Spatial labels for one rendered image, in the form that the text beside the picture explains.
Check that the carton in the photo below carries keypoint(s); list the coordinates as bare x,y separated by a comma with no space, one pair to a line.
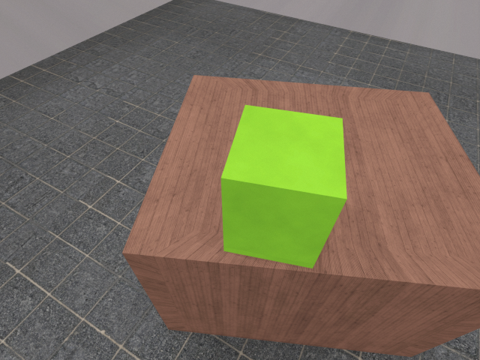
283,185

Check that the pedestal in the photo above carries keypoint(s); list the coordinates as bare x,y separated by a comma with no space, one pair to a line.
399,273

